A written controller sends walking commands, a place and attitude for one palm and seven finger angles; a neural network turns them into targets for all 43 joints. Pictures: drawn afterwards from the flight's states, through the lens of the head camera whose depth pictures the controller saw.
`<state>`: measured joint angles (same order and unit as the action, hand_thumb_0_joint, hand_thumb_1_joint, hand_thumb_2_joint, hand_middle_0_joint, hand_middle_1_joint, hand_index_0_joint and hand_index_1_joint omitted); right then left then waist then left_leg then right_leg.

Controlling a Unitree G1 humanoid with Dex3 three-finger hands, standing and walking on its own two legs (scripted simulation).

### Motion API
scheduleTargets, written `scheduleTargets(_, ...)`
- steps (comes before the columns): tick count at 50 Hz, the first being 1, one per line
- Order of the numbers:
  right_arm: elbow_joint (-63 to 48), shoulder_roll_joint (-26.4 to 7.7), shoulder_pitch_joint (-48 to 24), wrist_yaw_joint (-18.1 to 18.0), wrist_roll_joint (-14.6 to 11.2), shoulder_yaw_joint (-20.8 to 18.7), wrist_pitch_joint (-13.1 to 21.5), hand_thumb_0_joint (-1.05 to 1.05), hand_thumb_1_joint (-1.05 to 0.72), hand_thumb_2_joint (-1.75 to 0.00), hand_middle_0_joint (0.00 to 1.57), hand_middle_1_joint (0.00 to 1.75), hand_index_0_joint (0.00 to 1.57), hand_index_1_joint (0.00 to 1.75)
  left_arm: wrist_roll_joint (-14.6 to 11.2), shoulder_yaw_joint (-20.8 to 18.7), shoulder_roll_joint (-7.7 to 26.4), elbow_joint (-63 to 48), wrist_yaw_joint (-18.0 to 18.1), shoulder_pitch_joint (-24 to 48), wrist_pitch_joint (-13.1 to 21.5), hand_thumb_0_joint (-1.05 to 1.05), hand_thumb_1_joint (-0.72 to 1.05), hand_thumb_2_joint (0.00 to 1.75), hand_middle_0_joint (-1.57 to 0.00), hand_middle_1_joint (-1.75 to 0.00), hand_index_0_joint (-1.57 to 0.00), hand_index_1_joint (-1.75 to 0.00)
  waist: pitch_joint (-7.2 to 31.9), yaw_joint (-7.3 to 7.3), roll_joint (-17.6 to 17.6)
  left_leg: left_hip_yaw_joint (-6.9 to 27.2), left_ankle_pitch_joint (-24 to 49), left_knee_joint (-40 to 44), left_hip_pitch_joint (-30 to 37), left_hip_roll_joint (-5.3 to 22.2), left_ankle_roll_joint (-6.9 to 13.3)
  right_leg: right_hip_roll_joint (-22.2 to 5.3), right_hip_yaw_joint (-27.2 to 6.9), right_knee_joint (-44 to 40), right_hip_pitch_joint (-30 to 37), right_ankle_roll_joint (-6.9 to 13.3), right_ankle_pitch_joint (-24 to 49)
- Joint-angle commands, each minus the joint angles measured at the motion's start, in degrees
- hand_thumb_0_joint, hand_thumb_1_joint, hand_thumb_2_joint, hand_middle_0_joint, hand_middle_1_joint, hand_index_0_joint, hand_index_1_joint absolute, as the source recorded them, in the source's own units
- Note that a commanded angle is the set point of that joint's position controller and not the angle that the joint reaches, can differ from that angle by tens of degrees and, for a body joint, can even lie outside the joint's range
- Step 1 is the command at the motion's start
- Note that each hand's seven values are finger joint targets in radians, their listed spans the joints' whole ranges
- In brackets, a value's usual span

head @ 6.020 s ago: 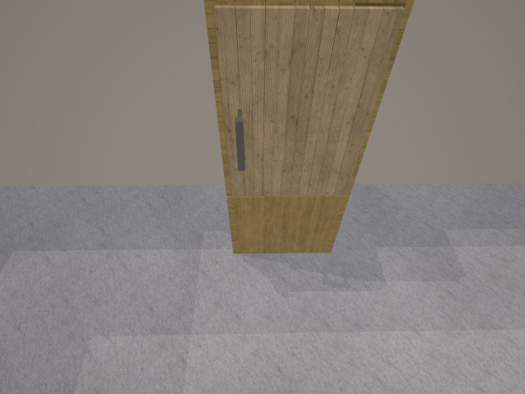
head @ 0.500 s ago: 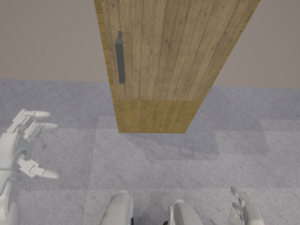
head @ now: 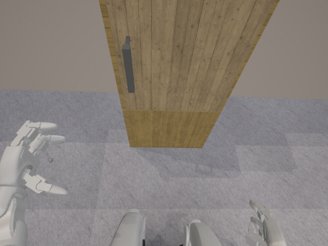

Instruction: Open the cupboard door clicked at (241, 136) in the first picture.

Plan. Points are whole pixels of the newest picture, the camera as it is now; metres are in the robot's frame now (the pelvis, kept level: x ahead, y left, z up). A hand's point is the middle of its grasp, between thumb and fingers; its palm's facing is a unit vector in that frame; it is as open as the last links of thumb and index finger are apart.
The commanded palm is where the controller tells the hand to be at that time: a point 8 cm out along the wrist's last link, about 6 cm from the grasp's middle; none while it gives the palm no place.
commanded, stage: move the hooked fingers beside the handle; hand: left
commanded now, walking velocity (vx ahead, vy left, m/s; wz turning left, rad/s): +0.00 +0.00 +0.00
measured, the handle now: (129, 66) +0.60 +0.15 +0.03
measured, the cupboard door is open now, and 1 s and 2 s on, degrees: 0 0 0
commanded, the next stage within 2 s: none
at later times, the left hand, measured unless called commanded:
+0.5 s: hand (75, 122) +0.39 +0.25 +0.03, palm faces +0.07 -1.00 -0.02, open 14.0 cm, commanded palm +0.37 +0.30 +0.04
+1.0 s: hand (91, 98) +0.47 +0.23 +0.03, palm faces +0.07 -1.00 -0.01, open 14.0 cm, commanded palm +0.45 +0.27 +0.03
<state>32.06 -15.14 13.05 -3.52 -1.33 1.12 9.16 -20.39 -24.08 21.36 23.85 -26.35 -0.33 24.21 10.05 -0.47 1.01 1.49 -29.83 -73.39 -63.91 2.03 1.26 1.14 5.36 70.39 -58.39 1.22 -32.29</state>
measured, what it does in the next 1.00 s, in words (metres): stands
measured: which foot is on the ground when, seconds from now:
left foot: down 0.00-1.00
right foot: down 0.00-1.00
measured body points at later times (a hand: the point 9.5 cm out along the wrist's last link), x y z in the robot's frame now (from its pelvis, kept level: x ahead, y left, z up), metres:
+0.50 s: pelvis +0.00 +0.01 +0.00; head +0.12 +0.03 +0.43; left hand +0.38 +0.31 +0.03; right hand +0.11 -0.26 -0.10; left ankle +0.05 +0.10 -0.62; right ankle +0.02 -0.11 -0.62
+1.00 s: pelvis +0.00 +0.01 -0.01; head +0.14 +0.04 +0.42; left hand +0.46 +0.29 +0.03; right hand +0.06 -0.26 -0.12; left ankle +0.05 +0.10 -0.62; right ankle +0.02 -0.11 -0.62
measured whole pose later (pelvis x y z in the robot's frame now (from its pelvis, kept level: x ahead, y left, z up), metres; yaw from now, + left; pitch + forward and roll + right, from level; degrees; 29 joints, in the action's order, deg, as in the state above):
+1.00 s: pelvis +0.00 +0.01 -0.01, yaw -2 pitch +25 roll -4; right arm 36.4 -15.0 16.6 -1.3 0.7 1.6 -1.0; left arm -8.4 -24.3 26.5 58.3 -15.9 39.5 27.3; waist 9.0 -6.6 1.1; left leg 0.1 -30.1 -75.2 -70.7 2.4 2.2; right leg 1.4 3.9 71.9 -65.6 0.2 -31.8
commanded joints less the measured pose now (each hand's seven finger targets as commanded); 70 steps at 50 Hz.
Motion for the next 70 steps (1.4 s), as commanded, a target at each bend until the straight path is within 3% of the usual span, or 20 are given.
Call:
scheduleTargets(1,-6.0,-9.2,1.2,-1.0,-0.4,-3.7,2.7,0.0,-0.9,-0.9,0.2,0.3,0.2,0.3,-0.7,-3.6,13.4,-9.5,0.3,15.8,3.9,0.0,-0.5,0.3,-0.3,-1.2,-0.3,-1.2,16.1,-1.47,5.3,1.0,10.5,9.1,14.9,-1.1,0.6,0.9,-4.3,-10.2,5.0,0.2,8.8)
scheduleTargets(4,-5.1,-9.8,1.7,-1.5,-0.4,-3.6,2.8,0.0,-0.9,-0.9,0.2,0.3,0.2,0.3,0.1,-2.5,14.3,-8.2,0.5,22.0,3.7,0.0,-0.5,0.3,-0.3,-1.2,-0.3,-1.2,17.2,-2.16,5.3,1.8,10.3,9.1,15.9,-0.8,0.7,1.0,-3.9,-9.6,3.3,0.5,8.5)
scheduleTargets(9,-4.9,-9.9,2.5,-1.2,-0.3,-3.8,1.9,0.0,-0.9,-0.9,0.2,0.3,0.2,0.3,1.6,-3.0,15.4,-5.5,1.9,23.0,1.8,0.0,-0.5,0.3,-0.3,-1.2,-0.3,-1.2,20.8,-0.95,7.1,1.9,13.6,10.1,19.0,-0.7,0.3,0.8,-3.4,-9.4,4.2,0.7,11.0)
scheduleTargets(14,-4.8,-9.7,3.5,-0.6,-0.2,-3.6,0.2,0.0,-0.9,-0.9,0.2,0.3,0.2,0.3,2.8,-4.4,16.0,-0.3,5.1,24.6,0.9,0.0,-0.5,0.3,-0.3,-1.2,-0.3,-1.2,19.6,-0.97,3.2,1.7,13.6,10.6,17.0,-0.6,0.3,0.9,-3.0,-9.5,5.2,0.4,11.4)
scheduleTargets(17,-4.3,-9.7,4.0,-0.3,-0.1,-3.6,-0.7,0.0,-0.9,-0.9,0.2,0.3,0.2,0.3,4.4,-1.8,14.4,0.8,6.4,31.1,1.8,0.0,-0.5,0.3,-0.3,-1.2,-0.3,-1.2,19.4,-2.15,5.7,1.9,13.0,11.0,18.2,-0.4,-0.1,0.8,-2.8,-9.2,2.9,0.3,10.8)
scheduleTargets(21,-3.2,-10.0,5.5,0.0,0.2,-3.8,-1.8,0.0,-0.9,-0.9,0.2,0.3,0.2,0.3,5.4,-1.9,14.9,3.9,7.2,34.7,3.3,0.0,-0.5,0.3,-0.3,-1.2,-0.3,-1.2,21.3,-3.09,4.6,1.9,14.6,10.2,19.0,-0.2,0.0,0.8,-2.9,-8.9,2.6,0.2,12.1)
scheduleTargets(30,-1.3,-10.3,7.9,0.7,0.6,-4.1,-4.4,0.0,-0.9,-0.9,0.2,0.3,0.2,0.3,7.0,-1.7,15.8,8.8,8.0,42.5,4.9,0.0,-0.5,0.3,-0.3,-1.2,-0.3,-1.2,24.4,-3.62,6.6,2.9,20.9,9.6,23.5,0.3,-0.6,1.0,-2.4,-7.9,0.6,0.5,15.4)
scheduleTargets(36,-0.3,-10.4,8.9,1.0,1.0,-3.9,-6.1,0.0,-0.9,-0.9,0.2,0.3,0.2,0.3,8.4,-2.4,17.2,15.2,9.4,48.6,5.7,0.0,-0.5,0.3,-0.3,-1.2,-0.3,-1.2,22.6,-4.68,5.7,2.9,17.6,9.2,21.1,0.3,-0.4,1.1,-2.5,-8.0,-0.6,0.3,13.6)
scheduleTargets(40,0.1,-10.4,9.7,1.3,1.4,-3.9,-7.2,0.0,-0.9,-0.9,0.2,0.3,0.2,0.3,9.4,-2.6,18.2,16.0,9.8,52.5,7.0,0.0,-0.5,0.3,-0.3,-1.2,-0.3,-1.2,25.7,-4.63,7.8,3.2,20.8,8.5,23.7,0.4,-0.6,1.2,-2.5,-7.2,-1.1,0.5,15.2)
scheduleTargets(43,0.5,-10.6,10.2,1.5,1.4,-3.8,-8.1,0.0,-0.9,-0.9,0.2,0.3,0.2,0.3,10.1,-2.0,18.0,21.1,10.0,54.9,6.8,0.0,-0.5,0.3,-0.3,-1.2,-0.3,-1.2,23.4,-5.94,5.3,3.4,18.5,8.3,21.3,0.5,-0.4,1.2,-2.4,-7.4,-2.0,0.3,14.1)
scheduleTargets(46,0.7,-10.6,10.7,1.6,1.7,-3.6,-8.8,0.0,-0.9,-0.9,0.2,0.3,0.2,0.3,10.9,-1.3,18.1,22.0,10.3,60.0,7.2,0.0,-0.5,0.3,-0.3,-1.2,-0.3,-1.2,25.3,-6.31,8.4,3.7,19.1,7.7,22.5,0.4,-0.4,1.2,-2.5,-6.8,-3.3,0.4,14.1)
scheduleTargets(55,1.1,-11.0,12.5,2.1,2.4,-3.1,-10.8,0.0,-0.9,-0.9,0.2,0.3,0.2,0.3,12.8,-4.4,23.4,27.0,11.8,65.4,7.3,0.0,-0.5,0.3,-0.3,-1.2,-0.3,-1.2,28.2,-7.18,8.2,3.4,21.1,5.4,20.1,0.4,0.0,1.5,-2.9,-5.7,-2.6,0.2,16.1)
scheduleTargets(57,1.2,-10.9,12.6,2.3,2.4,-2.9,-11.2,0.0,-0.9,-0.9,0.2,0.3,0.2,0.3,13.0,-2.3,21.4,28.4,11.8,68.0,6.7,0.0,-0.5,0.3,-0.3,-1.2,-0.3,-1.2,26.2,-8.78,7.9,3.1,19.6,4.9,18.5,0.4,0.4,1.5,-3.2,-6.2,-3.4,0.0,15.6)
scheduleTargets(58,1.3,-11.2,13.1,2.2,2.4,-2.9,-11.4,0.0,-0.9,-0.9,0.2,0.3,0.2,0.3,13.3,-3.6,23.5,29.0,12.0,68.9,6.6,0.0,-0.5,0.3,-0.3,-1.2,-0.3,-1.2,26.3,-8.79,6.8,3.3,18.9,4.8,17.5,0.4,0.4,1.6,-3.2,-6.1,-3.0,0.0,15.3)
scheduleTargets(61,1.3,-11.3,13.7,2.3,2.6,-2.7,-11.8,0.0,-0.9,-0.9,0.2,0.3,0.2,0.3,13.7,-4.0,24.6,28.6,12.2,71.0,6.9,0.0,-0.5,0.3,-0.3,-1.2,-0.3,-1.2,28.8,-8.76,9.1,3.6,20.6,4.5,19.2,0.5,0.3,1.8,-3.1,-5.6,-3.4,0.2,15.8)
scheduleTargets(63,1.6,-11.2,14.0,2.4,2.7,-2.6,-12.0,0.0,-0.9,-0.9,0.2,0.3,0.2,0.3,14.0,-2.8,23.7,29.6,12.3,73.4,6.5,0.0,-0.5,0.3,-0.3,-1.2,-0.3,-1.2,28.2,-10.0,9.4,3.5,19.7,3.9,18.0,0.6,0.5,1.8,-3.2,-5.6,-4.3,0.0,15.4)
scheduleTargets(65,1.7,-11.7,15.0,2.4,2.9,-2.5,-12.3,0.0,-0.9,-0.9,0.2,0.3,0.2,0.3,14.5,-5.0,27.0,30.5,12.6,74.3,6.4,0.0,-0.5,0.3,-0.3,-1.2,-0.3,-1.2,28.9,-9.85,8.8,3.7,20.7,3.4,17.8,0.7,0.6,1.9,-3.2,-5.3,-3.9,0.1,16.2)
scheduleTargets(66,1.7,-11.4,14.9,2.5,2.8,-2.4,-12.4,0.0,-0.9,-0.9,0.2,0.3,0.2,0.3,14.7,-3.2,25.1,31.8,12.6,74.9,5.9,0.0,-0.5,0.3,-0.3,-1.2,-0.3,-1.2,28.2,-10.55,9.6,3.4,19.7,3.3,16.9,0.6,0.7,1.9,-3.4,-5.7,-4.5,0.0,15.8)
scheduleTargets(67,1.8,-11.7,15.3,2.5,2.9,-2.2,-12.6,0.0,-0.9,-0.9,0.2,0.3,0.2,0.3,15.1,-4.9,27.6,32.4,13.0,75.6,5.7,0.0,-0.5,0.3,-0.3,-1.2,-0.3,-1.2,27.7,-10.31,8.9,3.5,19.5,3.1,15.9,0.7,0.7,1.9,-3.2,-5.4,-4.1,0.0,15.5)
scheduleTargets(70,2.0,-11.9,16.0,2.7,3.2,-2.1,-12.8,0.0,-0.9,-0.9,0.2,0.3,0.2,0.3,16.2,-3.4,27.3,32.6,13.4,79.6,5.3,0.0,-0.5,0.3,-0.3,-1.2,-0.3,-1.2,28.8,-11.52,11.8,4.2,19.8,2.6,17.4,0.9,0.6,2.0,-2.9,-4.8,-7.2,0.2,14.7)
